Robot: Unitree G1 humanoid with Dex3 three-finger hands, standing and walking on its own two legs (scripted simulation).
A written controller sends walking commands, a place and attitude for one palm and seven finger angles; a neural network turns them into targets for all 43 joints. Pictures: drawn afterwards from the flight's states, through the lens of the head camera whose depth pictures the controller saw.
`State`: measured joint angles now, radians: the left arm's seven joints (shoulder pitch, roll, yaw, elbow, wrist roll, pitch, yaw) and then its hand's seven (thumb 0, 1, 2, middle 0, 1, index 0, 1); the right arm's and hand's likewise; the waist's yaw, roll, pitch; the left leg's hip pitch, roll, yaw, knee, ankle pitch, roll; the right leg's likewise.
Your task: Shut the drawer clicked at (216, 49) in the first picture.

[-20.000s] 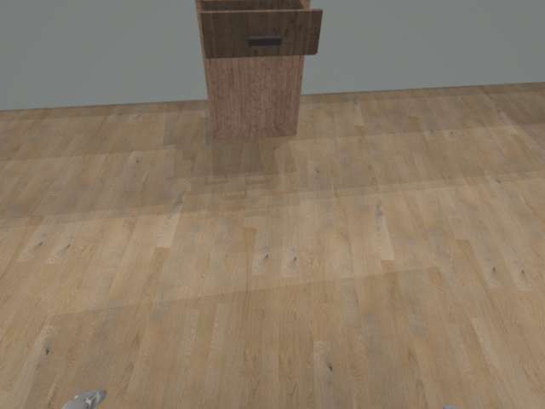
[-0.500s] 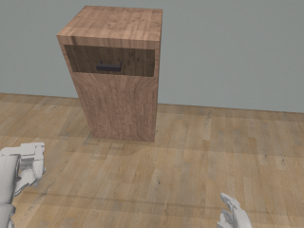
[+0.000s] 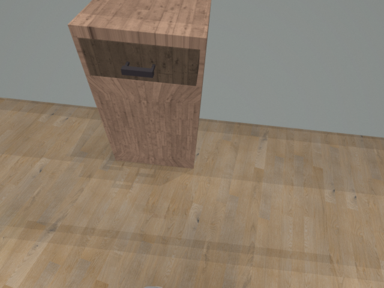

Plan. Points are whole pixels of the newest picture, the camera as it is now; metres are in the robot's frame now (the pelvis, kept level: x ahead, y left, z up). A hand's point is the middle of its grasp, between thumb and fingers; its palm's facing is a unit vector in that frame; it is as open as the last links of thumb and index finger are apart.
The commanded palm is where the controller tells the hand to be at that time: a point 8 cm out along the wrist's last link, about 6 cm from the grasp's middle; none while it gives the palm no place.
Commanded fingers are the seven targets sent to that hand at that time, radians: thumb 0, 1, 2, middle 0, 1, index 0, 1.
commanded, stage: let the arm hang, fingers relaxed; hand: left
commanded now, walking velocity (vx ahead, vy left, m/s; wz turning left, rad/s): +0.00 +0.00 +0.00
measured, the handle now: (139, 68) +0.86 +0.26 -0.05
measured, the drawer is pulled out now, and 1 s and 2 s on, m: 0.00 0.00 0.00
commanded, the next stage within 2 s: look to check the result in 0.56 s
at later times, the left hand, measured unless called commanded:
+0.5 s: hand out of the picture -0.01 +0.13 -0.18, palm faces +0.04 -0.99 -0.16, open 7.4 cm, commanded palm none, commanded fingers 0.00 0.90 0.90 -0.20 -0.30 -0.20 -0.30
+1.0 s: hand out of the picture -0.01 +0.14 -0.18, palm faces +0.04 -0.98 -0.18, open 7.4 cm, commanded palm none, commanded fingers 0.00 0.90 0.90 -0.20 -0.30 -0.20 -0.30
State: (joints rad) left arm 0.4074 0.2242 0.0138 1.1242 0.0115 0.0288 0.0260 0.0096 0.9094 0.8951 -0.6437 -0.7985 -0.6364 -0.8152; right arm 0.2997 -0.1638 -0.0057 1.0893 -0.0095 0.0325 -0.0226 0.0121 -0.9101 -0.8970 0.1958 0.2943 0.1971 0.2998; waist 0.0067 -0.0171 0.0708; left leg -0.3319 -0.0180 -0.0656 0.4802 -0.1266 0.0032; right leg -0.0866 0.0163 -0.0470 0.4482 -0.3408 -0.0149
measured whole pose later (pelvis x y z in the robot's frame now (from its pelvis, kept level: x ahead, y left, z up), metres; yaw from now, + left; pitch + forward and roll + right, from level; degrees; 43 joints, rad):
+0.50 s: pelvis +0.01 -0.02 +0.00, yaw -1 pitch -2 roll +0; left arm 0.33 0.11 0.01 1.11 0.01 0.00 0.04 0.00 0.91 0.90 -0.21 -0.31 -0.20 -0.30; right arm 0.30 -0.11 -0.02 1.13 -0.01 0.02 -0.03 0.01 -0.91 -0.90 0.20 0.29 0.20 0.30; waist -0.01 0.00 0.04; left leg -0.30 -0.01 -0.06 0.48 -0.15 -0.02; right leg -0.07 0.03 -0.04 0.47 -0.37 -0.04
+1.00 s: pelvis +0.03 -0.03 +0.00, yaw -1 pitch -2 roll +0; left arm 0.35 0.13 0.02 1.12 0.01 0.00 0.05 0.00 0.91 0.90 -0.20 -0.30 -0.20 -0.30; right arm 0.27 -0.13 -0.02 1.13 -0.01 0.01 -0.04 0.01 -0.92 -0.90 0.20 0.29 0.20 0.30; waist 0.00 -0.01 0.06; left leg -0.28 0.01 -0.05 0.50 -0.18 -0.03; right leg -0.03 0.04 -0.03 0.44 -0.38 -0.05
